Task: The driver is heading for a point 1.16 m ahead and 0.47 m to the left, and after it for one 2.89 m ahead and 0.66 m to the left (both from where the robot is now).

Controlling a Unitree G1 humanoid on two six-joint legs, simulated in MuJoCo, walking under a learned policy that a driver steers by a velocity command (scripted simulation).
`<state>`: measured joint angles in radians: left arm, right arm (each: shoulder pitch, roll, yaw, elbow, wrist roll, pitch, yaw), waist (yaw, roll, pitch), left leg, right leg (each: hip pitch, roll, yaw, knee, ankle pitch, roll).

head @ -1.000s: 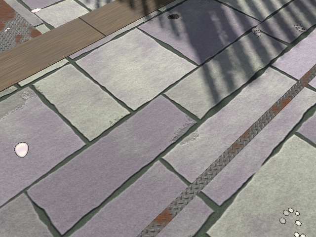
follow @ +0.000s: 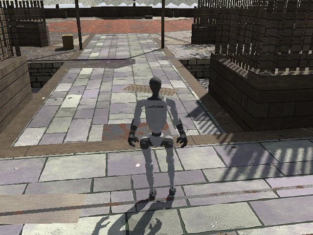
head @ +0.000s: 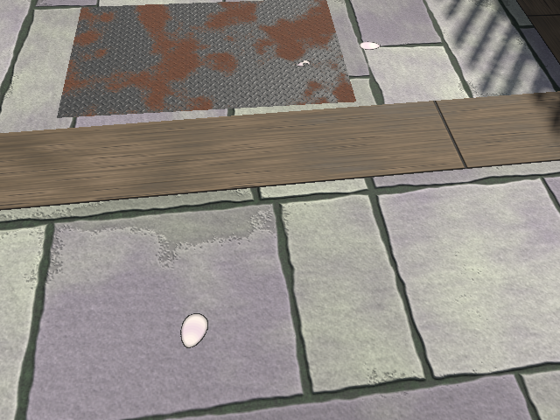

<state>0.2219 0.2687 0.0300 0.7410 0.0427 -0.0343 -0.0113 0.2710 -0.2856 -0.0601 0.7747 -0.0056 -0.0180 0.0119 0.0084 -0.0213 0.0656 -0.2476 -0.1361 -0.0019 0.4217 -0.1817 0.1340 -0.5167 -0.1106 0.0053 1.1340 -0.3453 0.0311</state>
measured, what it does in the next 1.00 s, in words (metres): walks ahead, turning left: right foot, then left foot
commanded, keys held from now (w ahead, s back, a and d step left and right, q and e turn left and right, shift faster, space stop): w+q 0.26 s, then q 0.70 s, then no key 0.04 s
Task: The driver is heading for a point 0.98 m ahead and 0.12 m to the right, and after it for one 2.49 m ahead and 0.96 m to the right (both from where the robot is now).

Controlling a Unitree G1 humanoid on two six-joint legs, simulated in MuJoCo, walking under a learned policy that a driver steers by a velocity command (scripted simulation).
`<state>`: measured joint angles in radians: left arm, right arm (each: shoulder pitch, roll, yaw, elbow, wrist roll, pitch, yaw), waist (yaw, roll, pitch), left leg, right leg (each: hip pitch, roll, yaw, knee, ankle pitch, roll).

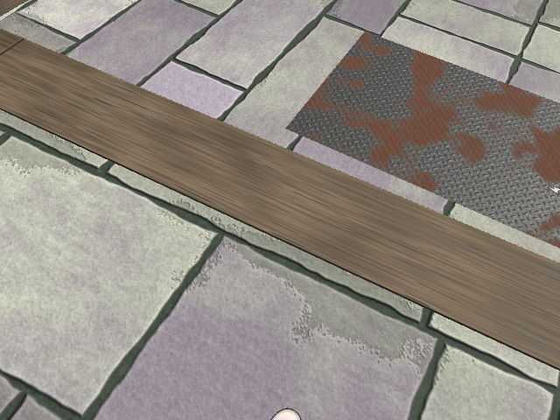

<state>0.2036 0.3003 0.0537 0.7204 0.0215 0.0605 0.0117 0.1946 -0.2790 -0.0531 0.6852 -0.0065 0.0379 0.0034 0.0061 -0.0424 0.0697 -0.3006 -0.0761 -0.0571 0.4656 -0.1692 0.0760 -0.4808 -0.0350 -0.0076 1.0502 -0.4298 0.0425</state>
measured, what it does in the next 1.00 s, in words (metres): walks ahead: right foot, then left foot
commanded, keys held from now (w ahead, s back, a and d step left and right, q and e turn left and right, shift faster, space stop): w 0.86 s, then w+e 0.14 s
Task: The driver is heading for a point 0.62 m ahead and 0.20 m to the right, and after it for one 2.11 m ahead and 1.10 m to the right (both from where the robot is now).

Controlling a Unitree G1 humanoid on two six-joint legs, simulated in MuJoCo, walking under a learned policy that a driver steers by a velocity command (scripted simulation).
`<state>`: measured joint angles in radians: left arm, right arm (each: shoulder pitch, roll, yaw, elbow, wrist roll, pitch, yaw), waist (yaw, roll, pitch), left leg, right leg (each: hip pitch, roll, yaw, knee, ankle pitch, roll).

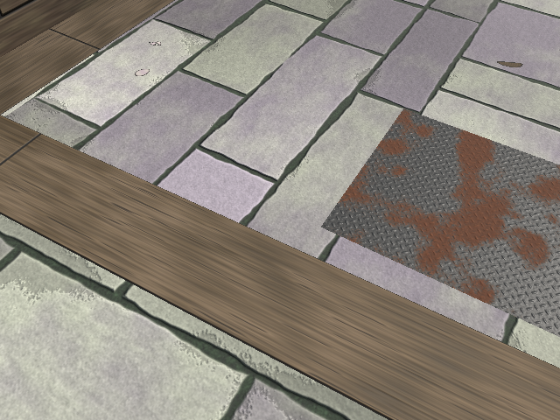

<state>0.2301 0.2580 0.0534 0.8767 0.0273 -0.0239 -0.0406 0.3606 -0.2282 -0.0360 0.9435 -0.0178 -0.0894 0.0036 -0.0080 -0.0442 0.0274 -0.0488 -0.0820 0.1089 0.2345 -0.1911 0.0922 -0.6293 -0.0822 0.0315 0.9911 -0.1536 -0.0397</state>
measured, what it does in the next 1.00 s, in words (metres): walks ahead, turning right: right foot, then left foot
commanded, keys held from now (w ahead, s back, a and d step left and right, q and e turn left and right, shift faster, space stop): w+e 0.66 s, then e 0.34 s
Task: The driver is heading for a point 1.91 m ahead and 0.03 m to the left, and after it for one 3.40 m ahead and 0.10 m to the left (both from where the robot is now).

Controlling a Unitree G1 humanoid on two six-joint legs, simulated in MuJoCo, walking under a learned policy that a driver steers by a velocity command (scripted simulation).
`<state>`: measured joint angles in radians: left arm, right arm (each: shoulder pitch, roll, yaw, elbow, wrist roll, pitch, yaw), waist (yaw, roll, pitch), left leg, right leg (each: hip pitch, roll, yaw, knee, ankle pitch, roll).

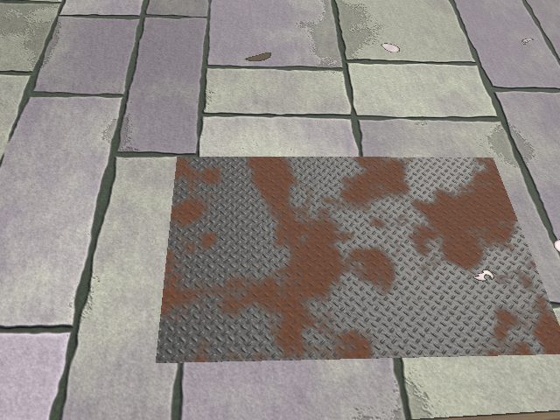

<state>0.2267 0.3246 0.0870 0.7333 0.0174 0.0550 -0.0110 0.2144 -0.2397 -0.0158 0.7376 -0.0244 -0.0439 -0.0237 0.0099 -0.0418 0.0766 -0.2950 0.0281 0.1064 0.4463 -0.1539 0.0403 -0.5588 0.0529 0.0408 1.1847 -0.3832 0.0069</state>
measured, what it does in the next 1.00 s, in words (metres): steps on the spot: right foot, then left foot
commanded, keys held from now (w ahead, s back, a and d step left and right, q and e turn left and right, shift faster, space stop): e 0.10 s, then no key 0.90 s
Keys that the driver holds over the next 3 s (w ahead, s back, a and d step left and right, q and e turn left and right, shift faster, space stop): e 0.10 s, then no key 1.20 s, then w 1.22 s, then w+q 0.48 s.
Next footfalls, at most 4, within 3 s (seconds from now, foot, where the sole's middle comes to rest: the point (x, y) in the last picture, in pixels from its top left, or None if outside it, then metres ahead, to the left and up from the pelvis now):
0.24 right None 0.08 -0.12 -0.78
0.58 left None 0.07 0.08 -0.78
1.98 left None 0.35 -0.02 -0.78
2.52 right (383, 353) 0.68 -0.30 -0.93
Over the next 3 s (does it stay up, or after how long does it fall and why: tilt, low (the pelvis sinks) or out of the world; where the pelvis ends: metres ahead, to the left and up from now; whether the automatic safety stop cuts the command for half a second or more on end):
stays up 0.85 -0.20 -0.18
